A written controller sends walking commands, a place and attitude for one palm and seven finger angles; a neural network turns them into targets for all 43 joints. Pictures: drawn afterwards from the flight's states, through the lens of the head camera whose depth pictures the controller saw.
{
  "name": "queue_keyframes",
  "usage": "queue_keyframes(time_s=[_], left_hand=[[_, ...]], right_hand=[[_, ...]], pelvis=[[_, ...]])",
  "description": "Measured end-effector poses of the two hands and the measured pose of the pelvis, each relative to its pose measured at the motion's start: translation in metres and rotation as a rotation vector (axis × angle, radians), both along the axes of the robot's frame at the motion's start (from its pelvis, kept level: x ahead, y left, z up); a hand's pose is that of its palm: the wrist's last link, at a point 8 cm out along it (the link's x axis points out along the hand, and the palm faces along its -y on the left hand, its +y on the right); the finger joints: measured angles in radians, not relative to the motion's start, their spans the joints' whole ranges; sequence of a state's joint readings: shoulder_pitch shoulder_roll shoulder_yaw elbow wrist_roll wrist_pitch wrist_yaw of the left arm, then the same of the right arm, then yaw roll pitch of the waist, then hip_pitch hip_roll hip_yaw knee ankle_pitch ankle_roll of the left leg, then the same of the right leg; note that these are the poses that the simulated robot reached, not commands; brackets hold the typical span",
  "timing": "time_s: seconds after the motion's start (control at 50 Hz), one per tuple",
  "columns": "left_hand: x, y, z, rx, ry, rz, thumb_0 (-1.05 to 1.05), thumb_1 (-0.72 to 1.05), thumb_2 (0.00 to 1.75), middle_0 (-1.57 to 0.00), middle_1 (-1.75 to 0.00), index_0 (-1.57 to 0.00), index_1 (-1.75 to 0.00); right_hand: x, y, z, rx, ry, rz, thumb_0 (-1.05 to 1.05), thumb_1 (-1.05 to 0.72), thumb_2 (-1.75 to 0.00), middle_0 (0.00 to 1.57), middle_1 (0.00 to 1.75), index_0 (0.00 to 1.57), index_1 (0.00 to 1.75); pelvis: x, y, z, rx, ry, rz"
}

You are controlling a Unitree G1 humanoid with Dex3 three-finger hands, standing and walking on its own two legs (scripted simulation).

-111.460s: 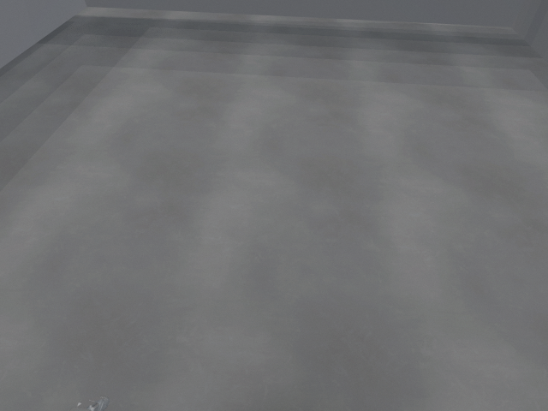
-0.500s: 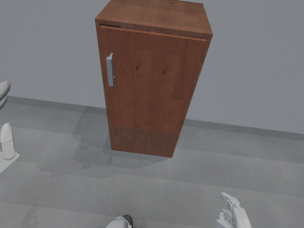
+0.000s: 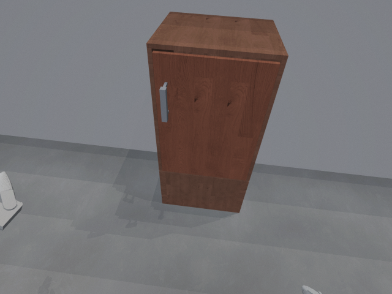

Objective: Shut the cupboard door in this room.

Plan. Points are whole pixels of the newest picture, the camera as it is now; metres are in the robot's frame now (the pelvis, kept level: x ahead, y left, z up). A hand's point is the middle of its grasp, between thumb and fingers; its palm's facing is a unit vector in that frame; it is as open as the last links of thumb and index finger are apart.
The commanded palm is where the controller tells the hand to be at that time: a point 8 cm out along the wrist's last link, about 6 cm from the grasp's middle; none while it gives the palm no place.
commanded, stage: stop stepping back and stand still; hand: left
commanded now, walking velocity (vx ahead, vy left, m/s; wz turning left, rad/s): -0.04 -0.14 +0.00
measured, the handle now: (165, 102) +0.76 +0.15 -0.01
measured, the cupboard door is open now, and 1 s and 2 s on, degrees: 0 0 0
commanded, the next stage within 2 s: let the arm hang, fingers relaxed in 0.16 s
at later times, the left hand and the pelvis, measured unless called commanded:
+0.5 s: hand out of the picture +0.11 +0.19 -0.13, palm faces +0.00 -0.96 -0.27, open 7.4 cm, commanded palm none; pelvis -0.01 -0.01 +0.00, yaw +1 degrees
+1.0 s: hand out of the picture -0.08 +0.13 -0.16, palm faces +0.06 -0.98 -0.18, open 7.3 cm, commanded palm none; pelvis +0.00 -0.02 +0.01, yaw +0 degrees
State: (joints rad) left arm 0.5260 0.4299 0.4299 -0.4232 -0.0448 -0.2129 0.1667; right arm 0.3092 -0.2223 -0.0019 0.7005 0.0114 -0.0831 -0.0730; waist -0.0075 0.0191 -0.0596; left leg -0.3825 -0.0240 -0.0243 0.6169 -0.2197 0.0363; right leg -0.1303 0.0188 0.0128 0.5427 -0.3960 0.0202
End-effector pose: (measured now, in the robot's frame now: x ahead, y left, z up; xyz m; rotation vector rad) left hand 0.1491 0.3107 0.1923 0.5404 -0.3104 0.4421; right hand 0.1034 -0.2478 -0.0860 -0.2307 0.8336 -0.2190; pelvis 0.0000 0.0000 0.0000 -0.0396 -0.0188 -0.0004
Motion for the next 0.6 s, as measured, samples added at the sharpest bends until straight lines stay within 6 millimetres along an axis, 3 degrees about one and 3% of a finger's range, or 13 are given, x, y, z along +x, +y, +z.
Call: queue_keyframes(time_s=[0.08, 0.2, 0.26, 0.28, 0.32, 0.36, 0.4, 0.46, 0.5, 0.54, 0.6], left_hand=[[0.011, 0.013, -0.013, -0.096, 0.026, 0.051, 0.01, 0.89, 0.90, -0.21, -0.30, -0.21, -0.30], [0.017, -0.021, -0.002, -0.064, 0.039, -0.074, 0.02, 0.89, 0.90, -0.20, -0.30, -0.21, -0.30], [0.016, -0.029, 0.005, -0.020, 0.063, -0.106, 0.01, 0.89, 0.90, -0.21, -0.30, -0.21, -0.30], [0.017, -0.028, -0.001, 0.002, 0.095, -0.111, 0.01, 0.89, 0.90, -0.21, -0.30, -0.21, -0.30], [0.028, -0.022, -0.041, -0.028, 0.268, -0.100, 0.01, 0.89, 0.90, -0.20, -0.30, -0.21, -0.30], [0.033, -0.017, -0.101, -0.127, 0.506, -0.056, 0.00, 0.90, 0.90, -0.20, -0.30, -0.20, -0.30], [0.023, -0.021, -0.166, -0.242, 0.750, -0.008, 0.00, 0.90, 0.90, -0.20, -0.30, -0.20, -0.30], [-0.016, -0.046, -0.249, -0.405, 1.072, 0.029, 0.00, 0.91, 0.90, -0.20, -0.29, -0.20, -0.30], [-0.052, -0.071, -0.291, -0.504, 1.254, 0.034, 0.01, 0.91, 0.90, -0.20, -0.29, -0.20, -0.30], [-0.090, -0.098, -0.320, -0.594, 1.414, 0.032, 0.01, 0.91, 0.90, -0.20, -0.29, -0.20, -0.30], [-0.142, -0.109, -0.338, -0.675, 1.565, 0.119, 0.01, 0.98, 0.89, -0.20, -0.29, -0.20, -0.30]], right_hand=[[0.015, 0.014, 0.010, 0.006, -0.048, 0.016, 0.01, -0.91, -0.90, 0.20, 0.30, 0.20, 0.29], [0.036, 0.030, 0.033, 0.045, -0.152, 0.066, 0.01, -0.91, -0.90, 0.20, 0.30, 0.20, 0.30], [0.042, 0.030, 0.034, 0.060, -0.156, 0.070, 0.01, -0.91, -0.90, 0.20, 0.30, 0.20, 0.30], [0.044, 0.028, 0.030, 0.071, -0.155, 0.085, 0.01, -0.90, -0.90, 0.20, 0.30, 0.20, 0.30], [0.046, 0.020, 0.014, 0.085, -0.111, 0.119, 0.01, -0.90, -0.90, 0.20, 0.30, 0.20, 0.30], [0.043, 0.010, -0.003, 0.084, -0.046, 0.123, 0.01, -0.90, -0.90, 0.20, 0.30, 0.20, 0.30], [0.034, -0.001, -0.015, 0.071, 0.016, 0.106, 0.01, -0.90, -0.90, 0.20, 0.30, 0.20, 0.30], [0.009, -0.016, -0.022, 0.043, 0.115, 0.067, 0.01, -0.91, -0.90, 0.20, 0.30, 0.20, 0.30], [-0.014, -0.023, -0.024, 0.022, 0.197, 0.039, 0.01, -0.91, -0.90, 0.20, 0.30, 0.20, 0.29], [-0.039, -0.027, -0.025, 0.006, 0.289, 0.010, 0.01, -0.91, -0.90, 0.20, 0.30, 0.20, 0.29], [-0.077, -0.028, -0.026, -0.003, 0.433, -0.020, 0.01, -0.91, -0.90, 0.20, 0.30, 0.20, 0.29]], pelvis=[[-0.004, 0.005, 0.005, 0.023, -0.005, -0.017], [-0.007, -0.001, 0.013, 0.031, 0.023, -0.025], [-0.005, -0.004, 0.014, 0.019, 0.034, -0.020], [-0.004, -0.005, 0.013, 0.013, 0.040, -0.016], [-0.005, -0.003, 0.009, 0.005, 0.039, -0.016], [-0.007, -0.001, 0.004, 0.006, 0.031, -0.011], [-0.009, -0.001, 0.001, 0.012, 0.019, -0.004], [-0.010, -0.005, 0.000, 0.021, 0.004, 0.006], [-0.009, -0.009, 0.000, 0.023, -0.003, 0.012], [-0.008, -0.012, 0.002, 0.023, -0.008, 0.014], [-0.007, -0.018, 0.006, 0.020, -0.007, 0.019]])
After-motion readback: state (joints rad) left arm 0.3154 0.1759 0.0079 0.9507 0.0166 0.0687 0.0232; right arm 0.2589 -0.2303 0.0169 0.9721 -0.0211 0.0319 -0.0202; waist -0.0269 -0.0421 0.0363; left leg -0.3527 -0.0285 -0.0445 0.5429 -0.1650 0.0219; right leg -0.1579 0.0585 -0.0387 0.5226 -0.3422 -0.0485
